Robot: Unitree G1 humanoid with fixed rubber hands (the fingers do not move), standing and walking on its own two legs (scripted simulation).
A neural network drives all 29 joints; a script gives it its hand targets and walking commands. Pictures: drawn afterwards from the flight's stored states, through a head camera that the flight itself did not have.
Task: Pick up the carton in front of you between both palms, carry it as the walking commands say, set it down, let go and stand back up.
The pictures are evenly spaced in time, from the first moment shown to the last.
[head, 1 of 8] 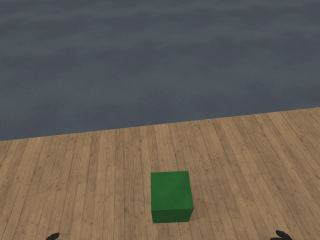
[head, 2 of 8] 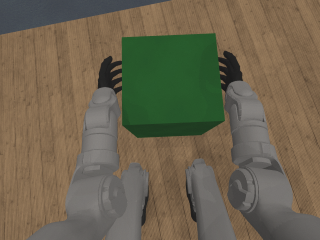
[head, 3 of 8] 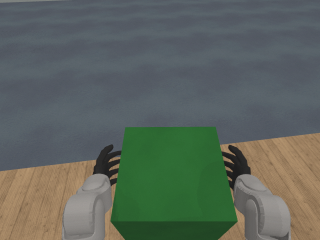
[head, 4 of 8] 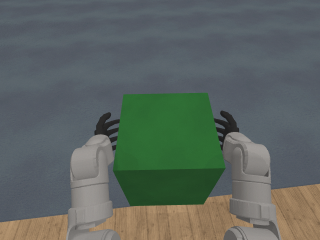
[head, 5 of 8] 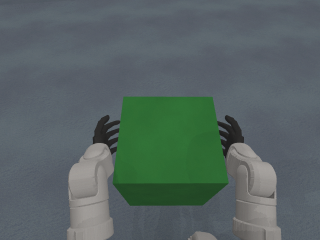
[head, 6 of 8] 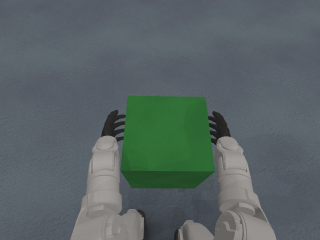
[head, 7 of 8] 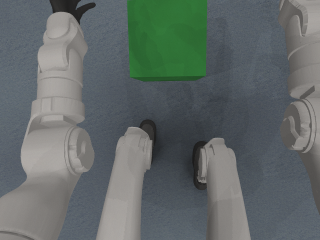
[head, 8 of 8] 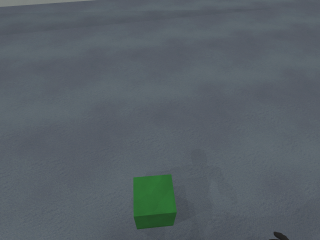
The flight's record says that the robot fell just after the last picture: no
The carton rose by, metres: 0.68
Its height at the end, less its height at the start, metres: -0.06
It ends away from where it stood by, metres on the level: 2.23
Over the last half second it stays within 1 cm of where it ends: yes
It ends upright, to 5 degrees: yes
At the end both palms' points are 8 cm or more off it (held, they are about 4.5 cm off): yes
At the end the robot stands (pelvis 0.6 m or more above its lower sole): yes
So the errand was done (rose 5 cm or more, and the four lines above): yes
